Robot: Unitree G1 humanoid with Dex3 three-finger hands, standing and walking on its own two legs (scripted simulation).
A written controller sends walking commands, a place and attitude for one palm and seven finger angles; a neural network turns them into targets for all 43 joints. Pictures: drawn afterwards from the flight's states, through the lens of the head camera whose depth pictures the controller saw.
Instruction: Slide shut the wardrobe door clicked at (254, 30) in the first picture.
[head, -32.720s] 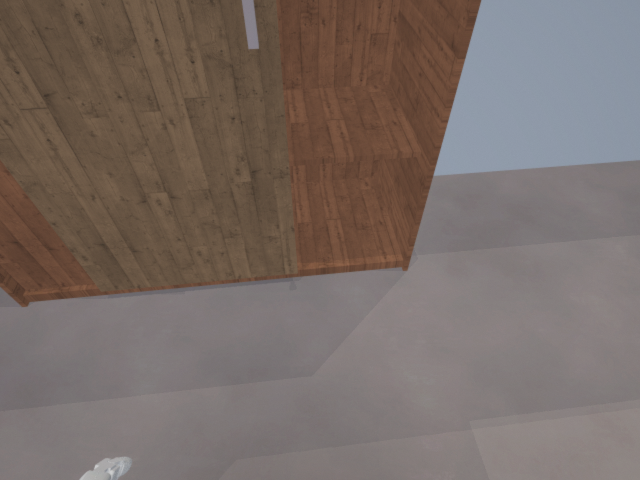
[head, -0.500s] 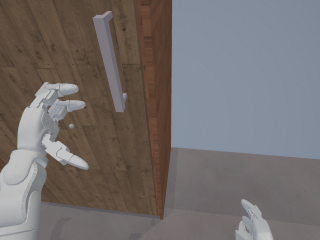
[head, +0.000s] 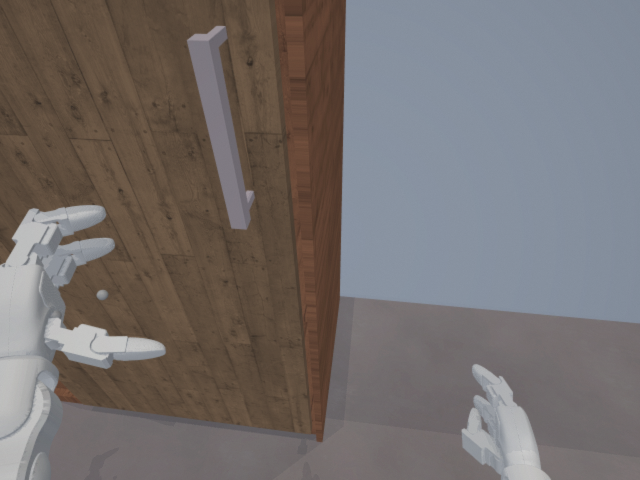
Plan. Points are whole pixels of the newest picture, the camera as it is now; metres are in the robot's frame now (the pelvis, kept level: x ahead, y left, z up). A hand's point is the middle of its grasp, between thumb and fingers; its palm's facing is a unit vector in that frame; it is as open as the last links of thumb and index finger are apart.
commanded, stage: draw the hand back to the body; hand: left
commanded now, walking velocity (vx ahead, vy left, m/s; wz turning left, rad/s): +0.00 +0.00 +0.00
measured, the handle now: (230, 138) +0.41 +0.17 +0.26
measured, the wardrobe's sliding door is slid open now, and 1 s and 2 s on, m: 0.01 0.01 0.01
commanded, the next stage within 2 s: step back with the hand held close in 0.94 s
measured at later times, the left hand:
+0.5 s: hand (97, 312) +0.21 +0.26 +0.17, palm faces +0.44 -0.82 -0.36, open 9.4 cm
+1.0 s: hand (89, 323) +0.20 +0.26 +0.16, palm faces +0.48 -0.80 -0.35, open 7.5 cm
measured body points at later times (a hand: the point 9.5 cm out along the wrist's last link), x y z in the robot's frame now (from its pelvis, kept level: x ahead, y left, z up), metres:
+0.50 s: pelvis +0.01 +0.01 +0.00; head -0.01 -0.01 +0.45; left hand +0.18 +0.30 +0.18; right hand +0.18 -0.23 -0.08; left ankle +0.03 +0.16 -0.74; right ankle -0.02 -0.13 -0.74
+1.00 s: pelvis +0.01 +0.01 +0.00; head -0.01 -0.02 +0.45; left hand +0.17 +0.30 +0.18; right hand +0.20 -0.21 -0.08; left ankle +0.03 +0.16 -0.74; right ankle -0.02 -0.13 -0.74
